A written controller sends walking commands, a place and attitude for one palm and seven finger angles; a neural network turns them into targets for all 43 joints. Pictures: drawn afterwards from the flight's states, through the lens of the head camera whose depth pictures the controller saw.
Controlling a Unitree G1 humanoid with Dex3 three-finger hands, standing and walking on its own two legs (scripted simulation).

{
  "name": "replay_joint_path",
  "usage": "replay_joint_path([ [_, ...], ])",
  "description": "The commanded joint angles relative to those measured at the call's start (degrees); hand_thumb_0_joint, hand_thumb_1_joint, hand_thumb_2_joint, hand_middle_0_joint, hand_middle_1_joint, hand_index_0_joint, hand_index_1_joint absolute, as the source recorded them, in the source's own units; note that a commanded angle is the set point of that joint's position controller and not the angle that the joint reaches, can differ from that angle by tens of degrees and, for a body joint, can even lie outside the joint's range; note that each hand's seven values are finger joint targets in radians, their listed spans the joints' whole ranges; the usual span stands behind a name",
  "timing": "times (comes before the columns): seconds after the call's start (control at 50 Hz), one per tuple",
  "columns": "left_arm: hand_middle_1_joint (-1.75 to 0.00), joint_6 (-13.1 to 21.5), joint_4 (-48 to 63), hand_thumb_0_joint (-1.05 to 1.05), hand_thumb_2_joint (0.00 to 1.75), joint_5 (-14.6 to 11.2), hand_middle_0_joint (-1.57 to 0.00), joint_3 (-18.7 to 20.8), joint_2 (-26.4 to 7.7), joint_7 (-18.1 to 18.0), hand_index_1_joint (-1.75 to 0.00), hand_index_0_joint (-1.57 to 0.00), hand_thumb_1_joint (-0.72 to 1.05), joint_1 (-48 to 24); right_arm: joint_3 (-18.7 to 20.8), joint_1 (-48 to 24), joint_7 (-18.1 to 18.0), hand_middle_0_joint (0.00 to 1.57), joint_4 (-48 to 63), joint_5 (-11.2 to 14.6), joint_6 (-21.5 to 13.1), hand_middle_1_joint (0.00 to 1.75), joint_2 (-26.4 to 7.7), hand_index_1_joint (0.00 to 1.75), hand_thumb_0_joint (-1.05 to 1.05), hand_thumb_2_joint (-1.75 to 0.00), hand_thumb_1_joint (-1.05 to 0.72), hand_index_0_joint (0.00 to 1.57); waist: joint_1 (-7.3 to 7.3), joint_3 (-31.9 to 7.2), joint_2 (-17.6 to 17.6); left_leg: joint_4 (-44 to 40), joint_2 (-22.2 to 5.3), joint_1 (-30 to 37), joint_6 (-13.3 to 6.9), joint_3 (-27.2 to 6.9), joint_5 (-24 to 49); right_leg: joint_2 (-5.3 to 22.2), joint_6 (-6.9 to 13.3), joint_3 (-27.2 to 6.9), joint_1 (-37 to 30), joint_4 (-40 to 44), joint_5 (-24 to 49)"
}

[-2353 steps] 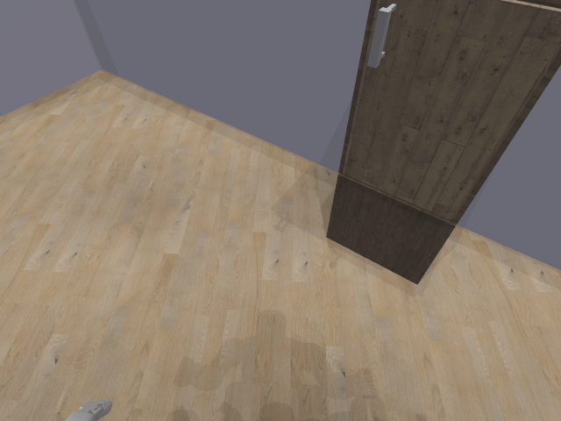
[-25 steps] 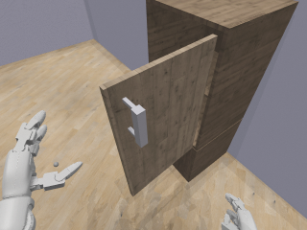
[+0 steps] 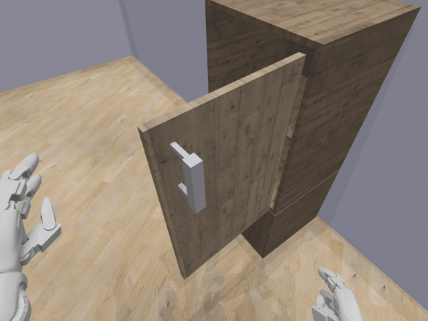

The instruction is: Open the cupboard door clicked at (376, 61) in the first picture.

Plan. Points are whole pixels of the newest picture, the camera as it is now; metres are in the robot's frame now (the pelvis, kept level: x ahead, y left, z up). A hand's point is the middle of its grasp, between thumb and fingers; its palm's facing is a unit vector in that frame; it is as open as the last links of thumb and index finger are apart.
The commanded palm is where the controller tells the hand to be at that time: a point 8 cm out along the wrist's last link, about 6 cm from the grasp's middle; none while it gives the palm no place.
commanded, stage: draw the hand back to the body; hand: left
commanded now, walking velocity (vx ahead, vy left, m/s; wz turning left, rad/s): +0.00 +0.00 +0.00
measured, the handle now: (187, 177) +0.32 +0.09 +0.13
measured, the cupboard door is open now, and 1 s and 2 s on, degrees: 94 94 94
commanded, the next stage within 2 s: step back with the hand held close in 0.16 s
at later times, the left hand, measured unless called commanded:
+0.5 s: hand (49, 238) +0.17 +0.26 +0.15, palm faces +0.37 -0.80 -0.48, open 7.4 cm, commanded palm +0.12 +0.30 +0.17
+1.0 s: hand out of the picture +0.08 +0.27 +0.15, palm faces +0.45 -0.77 -0.46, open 7.4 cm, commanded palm +0.02 +0.32 +0.17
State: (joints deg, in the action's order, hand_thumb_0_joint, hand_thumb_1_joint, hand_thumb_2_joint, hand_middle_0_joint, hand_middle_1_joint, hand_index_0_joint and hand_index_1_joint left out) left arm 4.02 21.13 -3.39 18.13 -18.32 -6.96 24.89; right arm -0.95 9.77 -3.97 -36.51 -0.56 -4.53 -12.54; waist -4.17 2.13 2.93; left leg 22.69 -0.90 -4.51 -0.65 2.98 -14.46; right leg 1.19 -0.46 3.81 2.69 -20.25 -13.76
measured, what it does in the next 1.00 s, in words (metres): shifts its weight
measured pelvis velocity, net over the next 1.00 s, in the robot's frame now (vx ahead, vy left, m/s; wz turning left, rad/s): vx -0.12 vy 0.02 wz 0.01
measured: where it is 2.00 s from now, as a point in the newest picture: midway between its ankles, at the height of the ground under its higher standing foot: outside the picture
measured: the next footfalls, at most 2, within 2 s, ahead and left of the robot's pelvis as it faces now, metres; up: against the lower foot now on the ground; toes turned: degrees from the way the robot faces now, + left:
right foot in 1.34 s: -0.24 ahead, -0.08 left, +0.00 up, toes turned +5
left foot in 1.50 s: -0.10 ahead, +0.10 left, +0.00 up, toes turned -1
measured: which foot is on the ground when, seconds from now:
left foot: down 0.00-1.00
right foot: down 0.00-1.00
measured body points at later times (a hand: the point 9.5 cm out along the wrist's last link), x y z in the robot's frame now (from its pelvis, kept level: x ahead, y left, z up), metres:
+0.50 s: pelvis -0.03 +0.00 +0.00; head -0.01 -0.01 +0.45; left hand +0.15 +0.30 +0.18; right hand +0.16 -0.23 -0.09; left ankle -0.02 +0.11 -0.74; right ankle -0.03 -0.12 -0.74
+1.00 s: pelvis -0.12 +0.02 -0.03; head -0.10 +0.02 +0.42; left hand +0.05 +0.31 +0.18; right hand +0.05 -0.22 -0.10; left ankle -0.02 +0.11 -0.74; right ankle -0.03 -0.12 -0.74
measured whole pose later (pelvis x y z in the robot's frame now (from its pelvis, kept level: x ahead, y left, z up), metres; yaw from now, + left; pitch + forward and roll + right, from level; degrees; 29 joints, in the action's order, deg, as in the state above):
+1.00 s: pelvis -0.12 +0.02 -0.03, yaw +1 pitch -1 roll -1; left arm 12.4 31.7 -1.6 24.3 -21.8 -9.2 30.7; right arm -0.1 12.3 -4.4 -32.3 0.4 -4.4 -12.5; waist -0.7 3.5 0.7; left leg 39.3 -0.3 -26.3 -1.7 2.6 -17.5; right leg 1.8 -0.9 2.6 23.3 -34.0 -9.8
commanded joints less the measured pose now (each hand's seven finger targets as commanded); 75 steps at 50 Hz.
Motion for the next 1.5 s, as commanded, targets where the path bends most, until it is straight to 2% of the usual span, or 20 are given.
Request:
replay_joint_path([
  [0.0,-0.30,3.93,12.71,0.00,0.90,0.16,-0.20,7.58,-11.32,-1.17,-0.30,-0.20,0.90,-3.73,2.23,-6.19,-0.32,0.20,8.89,0.10,-2.90,0.30,-5.86,0.30,0.00,-0.90,-0.90,0.20,-0.07,-7.65,1.41,-1.50,-0.56,2.33,0.09,-1.98,21.33,-0.82,1.51,-1.52,-1.02,1.37,17.81],
  [0.24,-0.30,4.37,10.58,0.00,0.90,-0.10,-0.20,6.57,-10.24,-0.79,-0.30,-0.20,0.90,-4.23,2.37,-6.91,-0.40,0.20,8.89,0.39,-3.01,0.30,-5.86,0.30,0.00,-0.90,-0.90,0.20,0.30,-4.17,-1.59,-2.64,-0.62,1.21,-0.11,-1.77,15.08,-1.05,1.26,-1.69,0.87,3.15,12.73],
  [0.26,-0.30,5.28,17.21,0.00,0.90,-0.16,-0.20,8.36,-12.90,-1.02,-0.30,-0.20,0.90,-7.43,2.39,-7.28,-0.37,0.20,9.60,0.46,-3.44,0.30,-5.96,0.30,0.00,-0.90,-0.90,0.20,-0.09,-7.07,0.97,-2.23,-0.43,2.12,-0.13,-2.11,15.46,-0.95,1.35,-2.03,-0.30,2.90,13.16],
  [0.28,-0.30,7.25,18.55,0.00,0.90,-0.50,-0.20,15.32,-19.58,-1.11,-0.30,-0.20,0.90,-8.93,2.03,-6.59,-0.48,0.20,11.23,1.00,-2.24,0.30,-6.95,0.30,0.00,-0.90,-0.90,0.20,2.47,-1.00,0.09,0.00,-1.44,-2.98,-1.29,-2.44,11.37,2.07,1.24,-6.12,7.05,5.38,15.98],
  [0.34,-0.30,7.13,12.72,0.00,0.90,-0.17,-0.20,9.86,-12.43,0.18,-0.30,-0.20,0.90,1.78,2.55,-6.25,-0.49,0.20,11.02,0.77,-0.04,0.30,-6.48,0.30,0.00,-0.90,-0.90,0.20,2.80,-3.50,-1.94,1.35,-1.65,-3.81,-1.06,-2.59,11.53,3.75,1.02,-5.11,7.56,3.91,16.88],
  [0.58,-0.30,7.39,19.81,0.00,0.90,-0.07,-0.20,13.27,-15.79,-1.69,-0.30,-0.20,0.90,8.08,4.30,-4.90,-1.52,0.20,14.53,1.72,2.03,0.30,-6.95,0.30,0.00,-0.90,-0.90,0.20,3.13,-12.81,-1.89,3.17,-4.83,-6.93,-0.70,-3.35,20.68,3.64,0.17,-4.60,5.60,-5.94,24.01],
  [0.82,-0.30,10.85,20.65,0.00,0.90,2.02,-0.20,14.55,-14.74,-2.84,-0.30,-0.20,0.90,5.14,4.47,-3.44,-1.39,0.20,15.10,1.41,-1.59,0.30,-8.48,0.30,0.00,-0.90,-0.90,0.20,3.69,-4.72,4.03,-4.69,-8.25,-33.70,-4.12,-9.35,-21.01,0.85,-0.14,-5.39,2.15,-13.13,-2.46],
  [0.96,-0.30,12.05,22.47,0.00,0.90,1.64,-0.20,12.58,-14.80,-4.00,-0.30,-0.20,0.90,1.86,3.87,-1.14,-1.08,0.20,11.59,0.91,-3.16,0.30,-6.67,0.30,0.00,-0.90,-0.90,0.20,4.94,-5.94,-7.95,18.63,-0.48,-9.33,0.08,-3.88,-10.05,10.59,4.89,-13.11,30.71,1.83,-15.12],
  [1.02,-0.30,12.09,22.46,0.00,0.90,1.49,-0.20,13.61,-15.54,-4.46,-0.30,-0.20,0.90,1.49,3.89,-1.96,-1.78,0.20,11.72,0.87,-3.16,0.30,-7.46,0.30,0.00,-0.90,-0.90,0.20,4.85,-4.29,-1.46,7.90,-4.18,-13.40,-1.25,-9.25,-15.46,6.05,2.35,-8.72,28.78,-4.00,-16.92],
  [1.06,-0.30,12.68,24.21,0.00,0.90,1.69,-0.20,15.27,-15.35,-4.57,-0.30,-0.20,0.90,2.10,3.78,-2.90,-2.10,0.20,12.81,0.58,-4.23,0.30,-8.44,0.30,0.00,-0.90,-0.90,0.20,4.41,-5.21,14.04,-13.70,-15.23,-30.64,-5.63,-24.20,-30.27,-3.12,-0.92,-2.87,13.03,-26.90,-12.23],
  [1.08,-0.30,12.90,25.71,0.00,0.90,2.05,-0.20,16.12,-16.34,-4.49,-0.30,-0.20,0.90,0.33,4.24,-2.71,-1.91,0.20,12.57,0.27,-4.88,0.30,-7.46,0.30,0.00,-0.90,-0.90,0.20,4.26,-7.05,15.75,-18.24,-18.94,-32.76,-7.92,-27.97,-29.07,-5.01,-0.79,-4.16,10.22,-40.66,-12.96],
  [1.12,-0.30,13.14,21.49,0.00,0.90,1.61,-0.20,16.10,-16.83,-4.05,-0.30,-0.20,0.90,2.99,5.07,-2.55,-0.97,0.20,11.48,0.52,-5.56,0.30,-6.89,0.30,0.00,-0.90,-0.90,0.20,4.11,-7.72,6.40,-13.75,-18.52,-27.13,-8.42,-23.82,-20.41,-4.65,-0.23,-7.18,14.67,-46.14,-14.84],
  [1.22,-0.30,11.95,22.23,0.00,0.90,0.02,-0.20,12.21,-13.95,-3.61,-0.30,-0.20,0.90,5.80,4.15,-3.59,0.68,0.20,10.04,0.24,-5.98,0.30,-5.82,0.30,0.00,-0.90,-0.90,0.20,3.78,-7.90,12.31,-14.86,-12.63,-19.45,-3.57,-13.19,-13.34,-4.96,1.46,-0.36,9.56,-21.17,-17.04],
  [1.26,-0.30,11.93,21.97,0.00,0.90,-0.56,-0.20,11.33,-14.12,-2.61,-0.30,-0.20,0.90,5.14,3.91,-3.62,1.14,0.20,9.45,0.46,-5.80,0.30,-6.14,0.30,0.00,-0.90,-0.90,0.20,3.14,-8.69,10.55,-10.73,-9.02,-15.89,0.09,-8.53,-8.63,-4.57,2.82,0.27,6.94,-3.64,-12.48],
  [1.28,-0.30,12.38,21.75,0.00,0.90,-0.64,-0.20,11.51,-15.30,-2.10,-0.30,-0.20,0.90,4.82,3.87,-2.85,1.32,0.20,8.98,0.55,-5.24,0.30,-5.64,0.30,0.00,-0.90,-0.90,0.20,3.65,-8.78,3.89,-2.33,-6.13,-11.43,1.83,-5.38,-3.41,0.45,4.71,-5.06,10.68,5.03,-8.77],
  [1.3,-0.30,12.90,21.95,0.00,0.90,-0.52,-0.20,13.03,-18.06,-2.08,-0.30,-0.20,0.90,3.78,3.69,-3.08,1.15,0.20,8.64,0.77,-4.32,0.30,-4.97,0.30,0.00,-0.90,-0.90,0.20,3.77,-8.77,-8.61,14.20,-2.07,-6.68,3.23,-2.15,-0.74,11.35,8.08,-18.15,20.37,10.05,-3.56],
  [1.32,-0.30,13.56,22.23,0.00,0.90,-0.71,-0.20,14.19,-19.07,-2.50,-0.30,-0.20,0.90,2.63,3.03,-4.09,0.72,0.20,8.08,0.01,-4.31,0.30,-4.38,0.30,0.00,-0.90,-0.90,0.20,2.78,-8.10,-9.90,26.23,0.60,-9.84,3.73,-1.31,-7.05,18.26,10.93,-20.25,23.03,9.27,14.68],
  [1.38,-0.30,11.17,21.00,0.00,0.90,0.91,-0.20,14.27,-18.01,-1.82,-0.30,-0.20,0.90,2.20,2.50,-5.84,-0.63,0.20,10.32,1.27,-4.09,0.30,-3.48,0.30,0.00,-0.90,-0.90,0.20,3.25,-9.56,-15.76,26.14,0.22,-21.52,2.25,-2.81,-7.80,13.84,7.54,-10.27,5.89,-5.43,51.00],
  [1.44,-0.30,9.68,20.33,0.00,0.90,0.10,-0.20,14.47,-16.60,-1.80,-0.30,-0.20,0.90,5.66,2.17,-4.19,-2.12,0.20,10.46,1.29,-3.14,0.30,-4.85,0.30,0.00,-0.90,-0.90,0.20,4.76,-10.36,-0.85,1.10,-0.11,-7.14,0.95,-0.82,16.77,6.35,1.65,-4.61,8.09,-12.44,36.51],
  [1.48,-0.30,10.72,24.00,0.00,0.90,-0.53,-0.20,13.87,-16.90,-1.81,-0.30,-0.20,0.90,5.82,3.52,-2.32,-1.13,0.20,11.25,1.37,-4.67,0.30,-7.26,0.30,0.00,-0.90,-0.90,0.20,3.11,-15.03,7.63,-2.44,-12.02,3.54,-3.48,-12.64,37.71,-1.19,-0.46,-4.24,13.91,-17.53,-5.85],
])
